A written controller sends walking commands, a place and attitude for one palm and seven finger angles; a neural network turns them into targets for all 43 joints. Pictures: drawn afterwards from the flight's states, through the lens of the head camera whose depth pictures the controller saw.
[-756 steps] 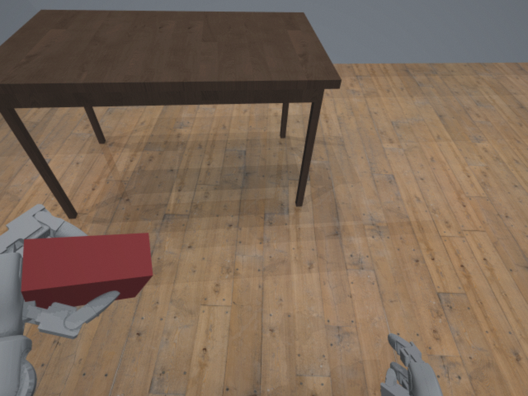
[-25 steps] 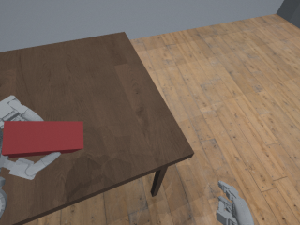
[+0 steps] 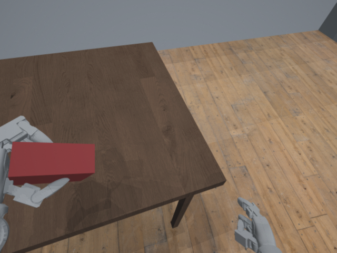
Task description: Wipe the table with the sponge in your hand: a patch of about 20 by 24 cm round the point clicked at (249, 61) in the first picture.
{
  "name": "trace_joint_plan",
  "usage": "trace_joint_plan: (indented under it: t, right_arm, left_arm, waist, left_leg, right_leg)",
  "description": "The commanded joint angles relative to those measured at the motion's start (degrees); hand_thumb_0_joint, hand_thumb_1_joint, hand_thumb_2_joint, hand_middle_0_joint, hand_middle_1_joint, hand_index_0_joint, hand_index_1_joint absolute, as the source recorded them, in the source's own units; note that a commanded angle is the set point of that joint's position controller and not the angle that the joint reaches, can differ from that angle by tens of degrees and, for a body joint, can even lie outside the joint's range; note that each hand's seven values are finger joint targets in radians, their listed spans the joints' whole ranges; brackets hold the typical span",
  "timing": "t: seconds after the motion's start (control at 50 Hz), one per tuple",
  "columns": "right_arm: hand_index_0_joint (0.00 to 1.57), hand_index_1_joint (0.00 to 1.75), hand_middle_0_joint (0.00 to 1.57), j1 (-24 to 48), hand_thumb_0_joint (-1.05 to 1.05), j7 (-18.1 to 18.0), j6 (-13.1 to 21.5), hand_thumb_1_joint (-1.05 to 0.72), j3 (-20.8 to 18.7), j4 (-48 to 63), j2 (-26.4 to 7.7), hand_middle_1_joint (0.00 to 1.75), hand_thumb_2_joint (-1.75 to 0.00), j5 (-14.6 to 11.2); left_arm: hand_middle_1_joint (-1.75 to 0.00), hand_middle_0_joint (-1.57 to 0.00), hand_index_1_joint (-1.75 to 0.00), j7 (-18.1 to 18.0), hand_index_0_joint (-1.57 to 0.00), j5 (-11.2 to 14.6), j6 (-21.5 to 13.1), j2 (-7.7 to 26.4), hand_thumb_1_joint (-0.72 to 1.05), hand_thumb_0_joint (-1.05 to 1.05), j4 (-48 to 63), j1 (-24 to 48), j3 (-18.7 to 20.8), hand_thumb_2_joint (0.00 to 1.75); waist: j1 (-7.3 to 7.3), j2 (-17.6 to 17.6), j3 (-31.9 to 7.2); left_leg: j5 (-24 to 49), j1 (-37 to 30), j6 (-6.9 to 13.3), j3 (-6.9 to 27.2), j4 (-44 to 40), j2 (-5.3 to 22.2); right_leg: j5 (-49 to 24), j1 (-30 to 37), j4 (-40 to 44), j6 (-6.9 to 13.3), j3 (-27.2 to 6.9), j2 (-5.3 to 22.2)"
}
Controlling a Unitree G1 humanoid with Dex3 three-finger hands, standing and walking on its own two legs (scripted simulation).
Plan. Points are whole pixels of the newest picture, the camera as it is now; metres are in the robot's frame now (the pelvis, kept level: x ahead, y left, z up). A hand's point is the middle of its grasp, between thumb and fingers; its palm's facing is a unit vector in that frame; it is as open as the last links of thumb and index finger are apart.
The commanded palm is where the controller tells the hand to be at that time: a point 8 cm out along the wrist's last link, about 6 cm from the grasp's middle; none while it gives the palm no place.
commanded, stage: look again from close up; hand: left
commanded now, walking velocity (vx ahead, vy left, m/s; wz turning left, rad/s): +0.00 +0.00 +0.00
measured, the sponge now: (64, 164) +0.24 +0.22 +0.13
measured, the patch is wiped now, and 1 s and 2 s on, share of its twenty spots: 0.00 0.00 0.00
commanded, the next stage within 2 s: come to a stop and stand still in 0.26 s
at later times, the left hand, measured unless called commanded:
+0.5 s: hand (52, 182) +0.19 +0.22 +0.15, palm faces +0.34 -0.86 -0.38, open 9.4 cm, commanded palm +0.14 +0.25 +0.18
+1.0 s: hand (55, 160) +0.22 +0.22 +0.17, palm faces +0.29 -0.85 -0.44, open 9.4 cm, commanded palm +0.15 +0.26 +0.18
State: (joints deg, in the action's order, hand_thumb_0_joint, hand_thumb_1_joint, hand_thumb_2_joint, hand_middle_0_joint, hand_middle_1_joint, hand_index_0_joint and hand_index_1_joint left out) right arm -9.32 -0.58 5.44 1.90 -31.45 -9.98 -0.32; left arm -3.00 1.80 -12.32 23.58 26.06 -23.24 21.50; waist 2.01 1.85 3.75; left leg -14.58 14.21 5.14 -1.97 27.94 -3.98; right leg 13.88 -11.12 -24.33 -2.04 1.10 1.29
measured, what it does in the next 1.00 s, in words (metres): stands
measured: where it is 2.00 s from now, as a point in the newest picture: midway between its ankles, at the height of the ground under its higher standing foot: outside the picture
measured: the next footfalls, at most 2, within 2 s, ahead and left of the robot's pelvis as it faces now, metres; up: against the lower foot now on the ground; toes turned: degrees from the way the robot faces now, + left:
none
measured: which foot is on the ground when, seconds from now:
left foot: down 0.00-1.00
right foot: down 0.00-1.00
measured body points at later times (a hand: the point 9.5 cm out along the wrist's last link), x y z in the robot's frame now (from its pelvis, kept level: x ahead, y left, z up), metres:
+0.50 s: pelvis -0.02 -0.03 +0.00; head -0.02 -0.01 +0.45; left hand +0.17 +0.26 +0.17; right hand +0.15 -0.26 -0.07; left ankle +0.00 +0.05 -0.74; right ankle -0.01 -0.15 -0.74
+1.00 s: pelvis -0.02 -0.01 +0.00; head +0.02 -0.01 +0.45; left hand +0.20 +0.26 +0.19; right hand +0.15 -0.25 -0.08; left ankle +0.00 +0.05 -0.74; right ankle -0.01 -0.15 -0.74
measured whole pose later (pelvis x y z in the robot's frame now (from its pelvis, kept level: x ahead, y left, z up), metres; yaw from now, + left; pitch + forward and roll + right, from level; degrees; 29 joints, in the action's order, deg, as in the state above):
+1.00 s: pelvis -0.02 -0.01 +0.00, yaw -2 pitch +1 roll -1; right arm -11.4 1.3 7.8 0.0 -32.6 -12.0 -1.3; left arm -2.7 2.2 -13.7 22.2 26.2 -22.0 22.3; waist 0.7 -0.1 4.0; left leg -12.9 15.7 4.6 -4.0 27.3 -2.6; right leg 12.6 -14.5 -26.1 -1.1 -0.9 0.1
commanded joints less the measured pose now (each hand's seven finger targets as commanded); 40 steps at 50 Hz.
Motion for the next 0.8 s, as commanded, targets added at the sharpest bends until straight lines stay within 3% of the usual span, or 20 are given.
trace_joint_plan:
  t: [0.0,0.06,0.08,0.12,0.16,0.18,0.26,0.28,0.36,0.38,0.4,0.46,0.48,0.56,0.58,0.66,0.72,0.74,0.76,0.78]
  right_arm:
    - [0.2,0.3,0.2,2.1,0.0,-1.4,2.5,-0.9,-3.3,9.2,-8.4,0.3,-0.9,-0.3]
    - [0.2,0.3,0.2,3.4,0.0,-1.3,3.5,-0.9,-3.2,9.0,-8.4,0.3,-0.9,-0.6]
    - [0.2,0.3,0.2,2.6,0.0,-1.3,3.4,-0.9,-2.9,8.9,-8.3,0.3,-0.9,-0.2]
    - [0.2,0.3,0.2,2.0,0.0,-1.4,3.8,-0.9,-3.3,8.7,-8.6,0.3,-0.9,-0.3]
    - [0.2,0.3,0.2,2.4,0.0,-1.5,3.8,-0.9,-3.3,8.2,-8.7,0.3,-0.9,-0.6]
    - [0.2,0.3,0.2,1.8,0.0,-1.5,3.5,-0.9,-3.1,8.1,-8.5,0.3,-0.9,-0.3]
    - [0.2,0.3,0.2,2.0,0.0,-2.0,3.1,-0.9,-3.4,7.8,-8.8,0.3,-0.9,-0.9]
    - [0.2,0.3,0.2,1.5,0.0,-2.0,2.9,-0.9,-3.2,7.8,-8.8,0.3,-0.9,-0.5]
    - [0.2,0.3,0.2,2.8,0.0,-2.2,3.5,-0.9,-3.2,8.0,-8.8,0.3,-0.9,-0.9]
    - [0.2,0.3,0.2,2.4,0.0,-2.2,3.5,-0.9,-3.1,8.1,-8.8,0.3,-0.9,-0.7]
    - [0.2,0.3,0.2,2.3,0.0,-2.2,3.8,-0.9,-3.4,8.3,-9.1,0.3,-0.9,-0.7]
    - [0.2,0.3,0.2,2.9,0.0,-2.1,4.2,-0.9,-3.4,7.8,-9.2,0.3,-0.9,-0.8]
    - [0.2,0.3,0.2,2.6,0.0,-2.1,4.2,-0.9,-3.2,7.8,-8.9,0.3,-0.9,-0.5]
    - [0.2,0.3,0.2,2.4,0.0,-2.2,4.3,-0.9,-3.5,7.4,-9.0,0.3,-0.9,-0.8]
    - [0.2,0.3,0.2,2.0,0.0,-2.2,4.2,-0.9,-3.5,7.5,-8.9,0.3,-0.9,-0.5]
    - [0.2,0.3,0.2,2.2,0.0,-2.2,4.2,-0.9,-3.5,7.3,-9.0,0.3,-0.9,-0.8]
    - [0.2,0.3,0.2,1.5,0.0,-2.1,4.2,-0.9,-3.8,7.6,-9.2,0.3,-0.9,-0.7]
    - [0.2,0.3,0.2,-4.7,0.0,-1.5,6.8,-0.9,-3.4,6.5,-11.2,0.3,-0.9,2.7]
    - [0.2,0.3,0.2,0.7,0.0,-2.0,4.6,-0.9,-3.8,2.1,-7.6,0.3,-0.9,-0.8]
    - [0.2,0.3,0.2,2.0,0.0,-1.2,4.5,-0.9,-4.5,4.1,-8.0,0.3,-0.9,0.2]
  left_arm:
    - [-1.6,-1.2,-1.6,-1.7,-1.2,1.3,-4.2,9.7,0.1,0.0,16.1,5.8,6.6,1.3]
    - [-1.6,-1.2,-1.6,-2.2,-1.2,1.0,-4.3,9.5,0.1,0.0,18.4,4.9,6.5,1.3]
    - [-1.6,-1.2,-1.6,-2.0,-1.2,1.3,-4.5,7.4,0.1,0.0,17.6,4.2,4.6,1.3]
    - [-1.6,-1.2,-1.6,-2.0,-1.2,1.1,-4.7,8.7,0.1,0.0,17.7,3.9,5.5,1.3]
    - [-1.6,-1.2,-1.6,-2.4,-1.2,0.9,-4.3,9.3,0.1,0.0,14.5,2.4,7.0,1.3]
    - [-1.6,-1.2,-1.6,-2.1,-1.2,1.3,-4.4,7.1,0.1,0.0,12.4,2.0,5.1,1.3]
    - [-1.6,-1.2,-1.6,-2.1,-1.2,1.3,-3.9,8.3,0.1,0.0,7.7,2.0,6.7,1.3]
    - [-1.6,-1.2,-1.6,-1.7,-1.2,1.5,-4.1,5.9,0.1,0.0,7.0,2.7,4.3,1.3]
    - [-1.6,-1.2,-1.6,-1.9,-1.2,1.1,-3.9,7.7,0.1,0.0,9.0,4.2,4.6,1.3]
    - [-1.6,-1.2,-1.6,-1.6,-1.2,1.3,-3.9,5.8,0.1,0.0,8.9,4.7,2.6,1.3]
    - [-1.6,-1.2,-1.6,-1.6,-1.2,1.1,-3.9,6.7,0.1,0.0,10.1,5.4,2.8,1.3]
    - [-1.6,-1.2,-1.6,-2.4,-1.2,0.6,-4.0,9.2,0.1,0.0,12.4,6.4,4.6,1.3]
    - [-1.6,-1.2,-1.6,-2.2,-1.2,0.8,-4.1,7.4,0.1,0.0,11.8,6.1,3.3,1.3]
    - [-1.6,-1.2,-1.6,-2.7,-1.2,0.9,-3.9,10.1,0.1,0.0,11.6,4.3,6.3,1.3]
    - [-1.6,-1.2,-1.6,-2.5,-1.2,1.1,-3.9,7.7,0.1,0.0,10.9,4.2,4.5,1.3]
    - [-1.6,-1.2,-1.6,-2.6,-1.2,1.2,-3.7,8.8,0.1,0.0,10.6,2.8,5.8,1.3]
    - [-1.6,-1.2,-1.6,-2.2,-1.2,1.3,-3.5,7.3,0.1,0.0,10.9,2.8,4.2,1.3]
    - [-1.6,-1.2,-1.6,-2.9,-1.2,-7.9,-9.3,51.9,0.1,0.0,25.0,60.6,36.4,1.3]
    - [-1.6,-1.2,-1.6,-1.9,-1.2,-2.5,-5.9,27.9,0.1,0.0,-0.3,42.9,20.9,1.3]
    - [-1.6,-1.2,-1.6,-1.2,-1.2,-0.6,-5.4,18.1,0.1,0.0,2.2,30.1,13.5,1.3]
  waist:
    - [-0.93,-7.4,-12.8]
    - [-0.66,-9.3,-13.5]
    - [-0.78,-8.7,-13.3]
    - [-0.88,-10.0,-12.8]
    - [-0.75,-8.6,-11.6]
    - [-0.92,-7.6,-10.8]
    - [-0.96,-4.7,-8.0]
    - [-1.16,-3.9,-8.0]
    - [-1.03,-3.5,-8.2]
    - [-1.18,-3.1,-8.2]
    - [-1.23,-3.8,-7.7]
    - [-1.12,-4.9,-8.1]
    - [-1.19,-4.3,-8.5]
    - [-1.09,-5.1,-8.8]
    - [-1.28,-4.8,-8.6]
    - [-1.04,-6.0,-9.9]
    - [-1.03,-5.0,-10.4]
    - [-0.54,0.2,2.6]
    - [-1.48,-10.7,-3.9]
    - [-0.52,-8.3,-4.7]
  left_leg:
    - [16.9,-4.3,-7.1,7.9,-6.3,9.9]
    - [15.1,-4.8,-6.8,7.5,-6.6,9.5]
    - [13.1,-4.1,-6.4,7.9,-6.9,9.6]
    - [12.5,-3.7,-6.3,8.1,-7.1,9.7]
    - [10.9,-2.9,-6.5,8.2,-7.9,9.7]
    - [8.5,-2.1,-6.0,8.2,-8.3,9.8]
    - [2.2,-0.3,-5.0,8.1,-9.2,9.4]
    - [1.4,-0.3,-4.5,8.2,-9.1,9.4]
    - [-0.1,-1.2,-3.8,8.1,-9.3,9.0]
    - [-0.9,-1.0,-3.4,7.8,-9.0,8.9]
    - [-1.5,-0.8,-3.2,7.9,-8.5,8.6]
    - [-1.5,-0.9,-3.1,7.8,-7.6,8.1]
    - [-1.6,-1.0,-2.9,7.8,-7.5,8.1]
    - [0.3,-1.5,-3.2,7.8,-7.2,8.2]
    - [0.6,-1.4,-3.2,7.9,-7.4,8.4]
    - [4.1,-2.4,-3.4,7.7,-8.1,8.8]
    - [7.4,-3.2,-3.5,7.9,-8.0,9.4]
    - [10.0,6.8,-2.9,3.3,-2.1,8.8]
    - [9.0,-0.7,-4.0,7.0,-2.3,10.5]
    - [6.0,-1.5,-4.6,7.4,-6.5,9.4]
  right_leg:
    - [-11.4,5.5,1.4,3.9,-0.8,2.0]
    - [-11.9,5.9,1.1,3.9,-1.5,1.8]
    - [-11.0,6.0,1.8,3.9,-1.1,1.9]
    - [-11.2,5.9,1.5,4.0,-1.6,2.1]
    - [-9.9,5.4,1.9,3.9,-1.7,1.8]
    - [-8.8,5.0,2.9,3.8,-1.6,2.0]
    - [-6.3,3.3,4.9,3.8,-3.3,2.5]
    - [-5.7,2.9,5.5,3.8,-3.0,2.5]
    - [-4.5,2.3,6.3,3.8,-4.5,2.7]
    - [-3.6,2.2,6.7,3.8,-4.4,2.9]
    - [-3.1,1.8,7.2,4.0,-5.3,3.1]
    - [-2.5,1.5,7.5,4.3,-6.4,3.7]
    - [-1.7,1.7,7.7,4.3,-6.0,3.8]
    - [-3.8,1.9,7.3,4.4,-6.2,3.8]
    - [-3.8,1.9,7.1,4.5,-5.9,3.5]
    - [-7.8,3.4,5.5,4.1,-5.0,3.1]
    - [-10.5,3.9,4.8,4.0,-4.6,3.1]
    - [-10.3,-6.6,9.1,0.7,-4.8,3.0]
    - [-1.5,-8.2,2.7,5.9,-2.7,6.9]
    - [-2.4,-3.7,1.1,6.2,-4.0,3.1]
